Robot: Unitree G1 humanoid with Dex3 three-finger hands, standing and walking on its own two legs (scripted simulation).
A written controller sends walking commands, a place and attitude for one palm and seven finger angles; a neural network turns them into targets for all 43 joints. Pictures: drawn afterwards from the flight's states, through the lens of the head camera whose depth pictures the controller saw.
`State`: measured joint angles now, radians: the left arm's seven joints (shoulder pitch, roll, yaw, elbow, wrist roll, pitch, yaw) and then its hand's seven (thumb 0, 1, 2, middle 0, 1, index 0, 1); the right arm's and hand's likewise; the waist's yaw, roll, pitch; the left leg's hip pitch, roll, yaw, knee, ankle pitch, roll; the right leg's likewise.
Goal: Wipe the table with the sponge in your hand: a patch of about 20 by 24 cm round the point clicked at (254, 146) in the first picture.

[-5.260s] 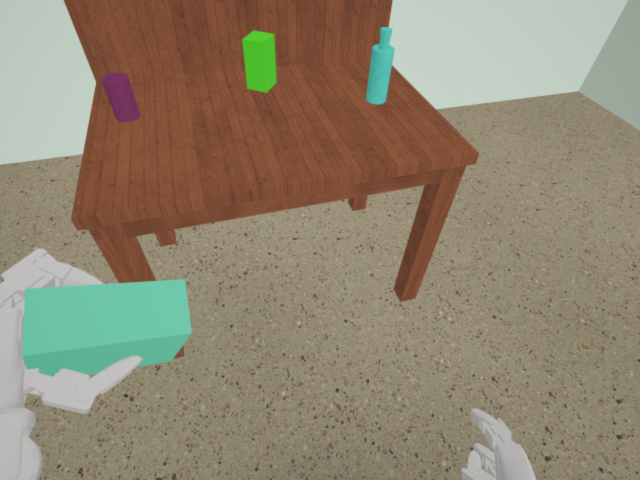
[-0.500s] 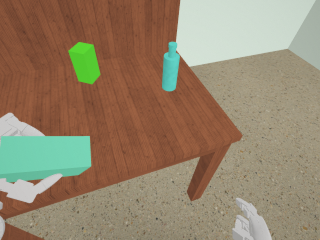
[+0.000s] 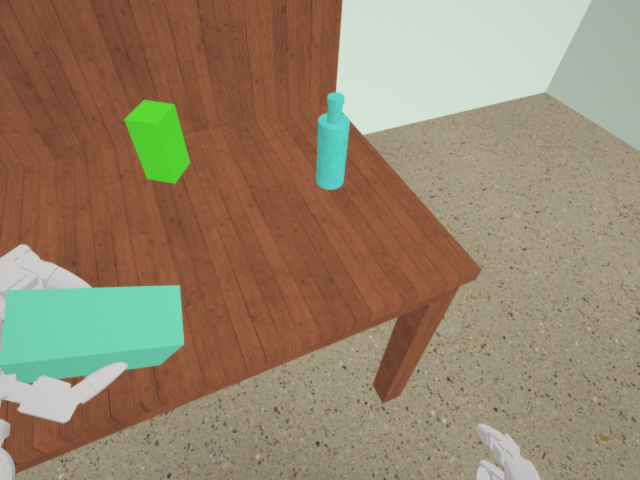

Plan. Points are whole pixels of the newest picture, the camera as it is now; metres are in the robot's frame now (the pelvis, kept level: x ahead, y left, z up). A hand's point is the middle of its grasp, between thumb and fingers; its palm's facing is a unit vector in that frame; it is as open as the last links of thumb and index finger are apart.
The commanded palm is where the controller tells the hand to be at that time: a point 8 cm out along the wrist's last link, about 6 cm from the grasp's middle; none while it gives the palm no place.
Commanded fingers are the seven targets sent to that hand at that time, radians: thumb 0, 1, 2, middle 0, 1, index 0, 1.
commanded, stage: shuffle to correct the standing spot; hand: left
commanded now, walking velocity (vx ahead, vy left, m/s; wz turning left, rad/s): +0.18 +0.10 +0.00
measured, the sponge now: (122, 332) +0.22 +0.20 +0.14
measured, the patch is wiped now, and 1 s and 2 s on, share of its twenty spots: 0.00 0.00 0.00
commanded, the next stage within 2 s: none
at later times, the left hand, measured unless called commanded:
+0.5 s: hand (33, 319) +0.22 +0.27 +0.16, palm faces +0.40 -0.83 -0.38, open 9.8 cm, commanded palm +0.16 +0.31 +0.18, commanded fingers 0.00 0.10 1.30 -1.20 -1.60 -1.20 -1.60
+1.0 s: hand (58, 309) +0.23 +0.26 +0.16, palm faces +0.36 -0.84 -0.40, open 9.8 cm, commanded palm +0.18 +0.30 +0.18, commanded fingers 0.00 0.10 1.30 -1.20 -1.60 -1.20 -1.60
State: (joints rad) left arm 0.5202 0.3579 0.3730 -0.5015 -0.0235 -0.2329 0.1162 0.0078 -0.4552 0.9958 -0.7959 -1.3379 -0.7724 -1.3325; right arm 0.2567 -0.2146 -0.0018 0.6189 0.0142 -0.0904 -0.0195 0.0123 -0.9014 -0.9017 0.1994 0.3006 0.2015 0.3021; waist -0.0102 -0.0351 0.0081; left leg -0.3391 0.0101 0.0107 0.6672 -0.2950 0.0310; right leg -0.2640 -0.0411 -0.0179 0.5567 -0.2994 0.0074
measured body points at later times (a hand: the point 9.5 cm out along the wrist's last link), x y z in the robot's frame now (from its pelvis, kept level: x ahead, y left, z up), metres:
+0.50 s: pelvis +0.01 +0.02 +0.00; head +0.02 +0.04 +0.45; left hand +0.19 +0.32 +0.18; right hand +0.19 -0.19 -0.07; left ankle +0.01 +0.14 -0.73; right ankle -0.01 -0.12 -0.73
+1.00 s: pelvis +0.01 +0.02 +0.00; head +0.03 +0.02 +0.45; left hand +0.21 +0.30 +0.18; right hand +0.17 -0.23 -0.08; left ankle +0.01 +0.14 -0.73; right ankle -0.01 -0.12 -0.73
